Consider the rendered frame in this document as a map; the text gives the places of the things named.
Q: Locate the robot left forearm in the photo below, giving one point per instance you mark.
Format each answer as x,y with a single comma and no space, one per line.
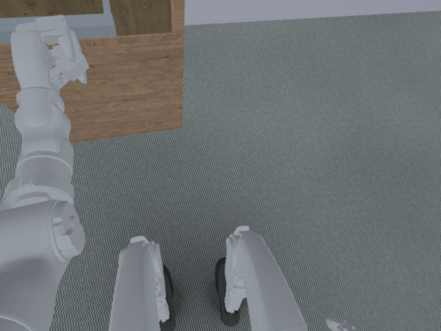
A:
45,166

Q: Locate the drawer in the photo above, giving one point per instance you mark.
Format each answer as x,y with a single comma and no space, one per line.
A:
131,17

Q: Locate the cabinet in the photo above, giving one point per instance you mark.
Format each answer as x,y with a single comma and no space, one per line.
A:
134,83

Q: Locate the left robot upper arm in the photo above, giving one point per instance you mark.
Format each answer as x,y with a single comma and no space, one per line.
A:
37,241

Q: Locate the left robot hand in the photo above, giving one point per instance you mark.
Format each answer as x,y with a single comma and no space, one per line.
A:
33,60

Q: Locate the right robot thigh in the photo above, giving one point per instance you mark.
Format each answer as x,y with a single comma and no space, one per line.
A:
271,304

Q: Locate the right robot foot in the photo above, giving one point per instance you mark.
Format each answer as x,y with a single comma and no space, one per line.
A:
228,318

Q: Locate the handle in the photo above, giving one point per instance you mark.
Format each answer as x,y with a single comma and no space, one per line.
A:
85,26

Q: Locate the right robot hand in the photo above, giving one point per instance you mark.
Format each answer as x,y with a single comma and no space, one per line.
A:
338,325

